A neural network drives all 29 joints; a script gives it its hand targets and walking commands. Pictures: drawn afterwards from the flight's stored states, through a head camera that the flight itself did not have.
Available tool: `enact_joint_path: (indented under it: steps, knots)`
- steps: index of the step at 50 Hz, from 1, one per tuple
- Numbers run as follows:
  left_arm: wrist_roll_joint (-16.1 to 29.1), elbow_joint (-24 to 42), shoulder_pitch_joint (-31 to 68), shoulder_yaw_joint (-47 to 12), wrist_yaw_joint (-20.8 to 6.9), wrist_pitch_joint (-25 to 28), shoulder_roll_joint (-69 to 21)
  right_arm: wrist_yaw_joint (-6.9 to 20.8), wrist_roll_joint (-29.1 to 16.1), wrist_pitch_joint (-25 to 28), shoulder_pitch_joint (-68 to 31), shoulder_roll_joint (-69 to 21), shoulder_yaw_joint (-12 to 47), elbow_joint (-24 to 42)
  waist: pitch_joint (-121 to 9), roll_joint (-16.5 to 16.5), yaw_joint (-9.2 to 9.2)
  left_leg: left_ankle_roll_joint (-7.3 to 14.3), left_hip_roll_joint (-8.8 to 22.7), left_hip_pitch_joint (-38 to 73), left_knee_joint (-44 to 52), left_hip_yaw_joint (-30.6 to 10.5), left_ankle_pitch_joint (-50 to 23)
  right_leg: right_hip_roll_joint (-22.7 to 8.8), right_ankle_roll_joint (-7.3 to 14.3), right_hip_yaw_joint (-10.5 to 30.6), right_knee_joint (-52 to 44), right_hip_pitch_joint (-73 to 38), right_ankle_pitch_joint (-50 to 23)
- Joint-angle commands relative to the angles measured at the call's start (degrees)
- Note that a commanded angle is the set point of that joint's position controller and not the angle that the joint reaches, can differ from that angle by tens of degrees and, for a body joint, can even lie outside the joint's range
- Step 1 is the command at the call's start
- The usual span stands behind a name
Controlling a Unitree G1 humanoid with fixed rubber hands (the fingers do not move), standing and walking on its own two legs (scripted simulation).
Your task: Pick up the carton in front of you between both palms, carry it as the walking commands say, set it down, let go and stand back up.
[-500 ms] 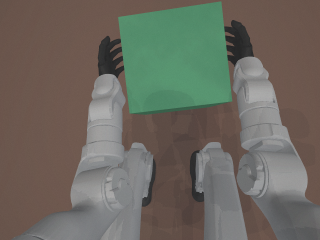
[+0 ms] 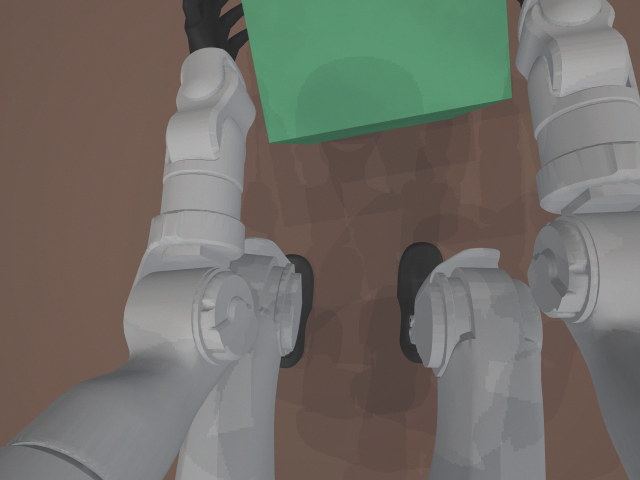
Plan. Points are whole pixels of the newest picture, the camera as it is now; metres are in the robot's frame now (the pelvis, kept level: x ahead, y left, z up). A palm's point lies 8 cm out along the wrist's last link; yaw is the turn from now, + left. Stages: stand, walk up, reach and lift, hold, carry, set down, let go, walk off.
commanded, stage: set down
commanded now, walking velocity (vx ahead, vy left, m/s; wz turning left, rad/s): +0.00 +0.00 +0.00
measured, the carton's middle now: (367, 37) +0.54 -0.03 -0.24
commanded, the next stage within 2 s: none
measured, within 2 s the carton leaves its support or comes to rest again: rests again in 0.50 s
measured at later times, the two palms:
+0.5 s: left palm (213, 49) +0.52 +0.12 -0.18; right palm out of the picture +0.55 -0.18 -0.19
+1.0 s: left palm (206, 49) +0.52 +0.14 -0.19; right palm out of the picture +0.55 -0.18 -0.19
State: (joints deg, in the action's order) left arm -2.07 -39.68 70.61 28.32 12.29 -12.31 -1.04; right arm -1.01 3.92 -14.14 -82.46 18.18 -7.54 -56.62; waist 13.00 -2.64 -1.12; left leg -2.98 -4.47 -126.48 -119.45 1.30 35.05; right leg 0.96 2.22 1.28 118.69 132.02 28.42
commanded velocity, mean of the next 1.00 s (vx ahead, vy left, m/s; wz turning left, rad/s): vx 0.00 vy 0.00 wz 0.00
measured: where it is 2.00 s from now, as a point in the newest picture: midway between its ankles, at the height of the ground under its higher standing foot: (351, 325)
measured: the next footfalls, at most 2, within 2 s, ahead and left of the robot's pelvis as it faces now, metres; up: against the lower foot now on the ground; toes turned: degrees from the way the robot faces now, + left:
none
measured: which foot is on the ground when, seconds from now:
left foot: down 0.00-1.00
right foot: down 0.00-1.00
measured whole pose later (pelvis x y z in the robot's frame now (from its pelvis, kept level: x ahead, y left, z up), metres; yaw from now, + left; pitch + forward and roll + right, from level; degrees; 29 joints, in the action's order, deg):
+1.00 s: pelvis -0.01 +0.00 -0.04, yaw +1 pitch +34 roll +4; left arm -3.6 -55.5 79.9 29.8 4.6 -10.5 6.1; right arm 6.4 8.6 -11.7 -88.6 20.6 -13.3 -65.8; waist 20.9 -4.7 -0.4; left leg -3.6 -7.6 -127.2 -127.5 1.4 34.9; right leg -1.3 2.8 1.4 127.3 131.7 29.6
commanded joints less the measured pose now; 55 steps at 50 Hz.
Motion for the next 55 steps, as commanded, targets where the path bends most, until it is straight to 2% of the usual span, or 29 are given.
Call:
enact_joint_path:
  steps: [1, 3, 6, 10, 18, 24, 37, 41, 51, 54, 55]
  knots:
    - [8.10, 5.80, 43.76, -31.71, -14.78, 1.72, -42.98, 11.89, -8.36, 2.94, -29.44, -50.39, 19.31, 8.15, -79.35, 8.66, -0.37, -0.13, -5.12, 26.72, 6.41, 3.97, -20.48, 4.12, -2.21, -0.61, -4.87, -55.20, -23.86]
    - [9.66, 4.71, 42.01, -31.98, -14.74, 1.76, -45.44, 11.66, -9.78, 3.27, -31.61, -50.83, 20.80, 10.41, -81.58, 9.72, 0.18, 0.07, -5.45, 28.06, 5.39, 3.88, -22.79, 4.17, -2.31, -1.11, -4.00, -56.24, -25.94]
    - [9.07, 0.68, 39.55, -30.00, -15.65, 1.12, -46.34, 12.01, -9.08, 3.02, -29.01, -51.53, 19.99, 7.49, -75.84, 10.54, 0.31, 0.03, -5.44, 22.80, 4.27, 3.67, -21.61, 3.89, -2.02, -0.39, -3.24, -55.13, -26.70]
    - [7.36, -0.68, 39.38, -28.01, -16.73, 0.99, -45.76, 12.95, -7.28, 2.89, -25.73, -52.07, 17.01, 3.79, -66.81, 9.05, 0.45, 0.15, -5.46, 18.82, 4.17, 3.59, -18.09, 4.08, -1.58, -0.35, -3.23, -48.23, -22.17]
    - [6.41, -3.27, 39.74, -24.53, -16.72, 2.18, -42.99, 12.88, -7.17, 4.44, -28.99, -48.69, 15.08, 1.74, -59.95, 8.14, 0.52, 0.59, -5.35, 18.24, 3.19, 3.10, -16.32, 3.84, -0.96, -0.15, -2.56, -42.55, -17.91]
    - [5.83, -6.83, 39.34, -22.17, -17.21, 2.35, -41.74, 12.79, -6.38, 4.94, -28.81, -45.89, 13.60, -1.15, -54.79, 6.90, 1.34, 0.64, -5.31, 16.29, 2.55, 3.12, -13.81, 3.39, -0.29, 0.52, -2.33, -40.54, -15.28]
    - [3.75, -12.29, 37.92, -17.89, -18.17, 1.71, -38.05, 14.63, -1.50, 3.39, -24.54, -40.06, 7.10, -7.44, -43.39, 2.19, 4.01, 0.81, -5.34, 12.75, 2.58, 2.70, -7.85, 2.71, 1.69, 1.22, -2.07, -33.42, -8.54]
    - [2.83, -13.72, 36.59, -16.40, -18.29, 1.42, -36.06, 15.30, 0.37, 2.71, -22.80, -38.32, 5.39, -8.99, -39.48, 2.49, 4.43, 1.01, -5.37, 11.16, 2.45, 2.30, -7.10, 2.52, 2.04, 1.26, -1.90, -31.27, -7.52]
    - [0.28, -16.53, 32.13, -12.21, -17.54, 1.07, -30.20, 15.46, 3.34, 2.18, -20.14, -31.73, 2.25, -11.09, -34.54, 2.71, 3.93, 0.73, -4.95, 10.60, 1.84, 2.27, -5.22, 1.91, 1.98, 1.74, -1.79, -29.84, -4.79]
    - [-0.11, -16.94, 30.88, -10.74, -16.21, 1.72, -25.39, 14.20, 3.37, 3.12, -20.18, -26.09, 1.52, -11.33, -35.40, 3.13, 3.61, -0.23, -4.41, 12.42, 1.50, 2.65, -5.49, 1.23, 1.15, 1.85, -1.79, -31.78, -5.18]
    - [-0.32, -17.45, 29.15, -9.29, -15.03, 2.23, -20.64, 12.92, 3.65, 3.84, -19.55, -20.51, 0.43, -11.00, -35.78, 3.30, 3.69, -0.77, -3.99, 13.37, 1.24, 2.94, -5.61, 0.81, 0.72, 1.81, -1.82, -32.78, -5.45]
